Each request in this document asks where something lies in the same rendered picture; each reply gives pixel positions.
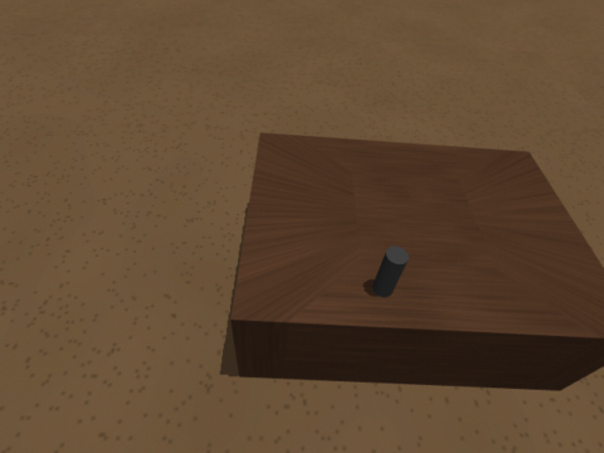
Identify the can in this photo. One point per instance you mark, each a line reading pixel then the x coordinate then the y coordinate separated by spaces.
pixel 390 270

